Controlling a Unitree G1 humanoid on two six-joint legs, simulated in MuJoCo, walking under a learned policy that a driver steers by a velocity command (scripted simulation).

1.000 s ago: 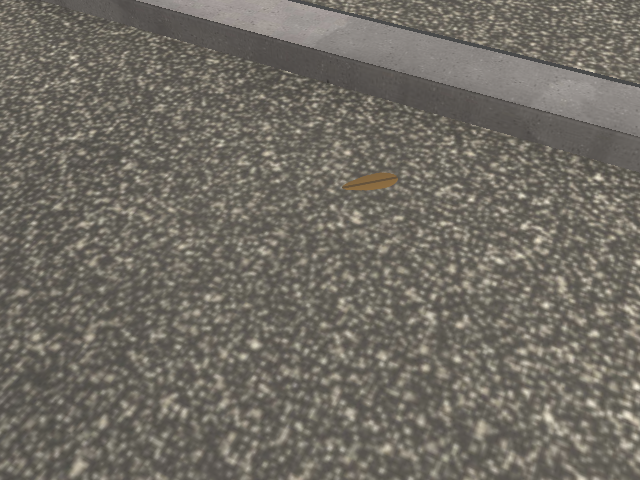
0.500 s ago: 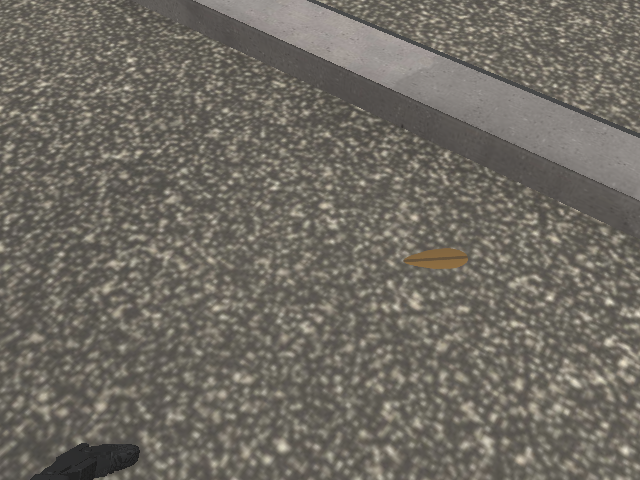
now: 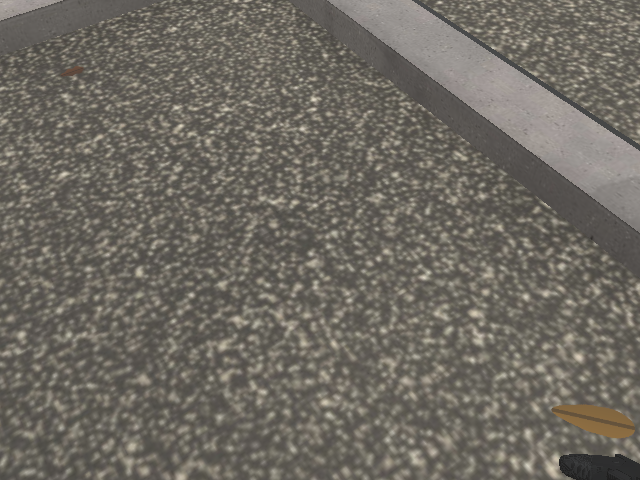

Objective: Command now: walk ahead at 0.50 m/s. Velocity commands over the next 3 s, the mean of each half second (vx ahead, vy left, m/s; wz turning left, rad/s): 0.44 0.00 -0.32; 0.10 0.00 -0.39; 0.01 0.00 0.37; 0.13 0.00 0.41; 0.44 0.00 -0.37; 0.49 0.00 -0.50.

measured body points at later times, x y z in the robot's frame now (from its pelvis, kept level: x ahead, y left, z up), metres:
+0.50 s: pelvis +0.26 +0.02 -0.01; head +0.29 +0.01 +0.44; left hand +0.49 +0.23 -0.10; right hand +0.24 -0.27 -0.13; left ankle +0.19 +0.14 -0.74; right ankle +0.40 -0.14 -0.70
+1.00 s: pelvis +0.38 -0.01 -0.01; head +0.40 -0.02 +0.44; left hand +0.64 +0.15 -0.11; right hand +0.37 -0.31 -0.13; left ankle +0.47 +0.11 -0.74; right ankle +0.40 -0.12 -0.74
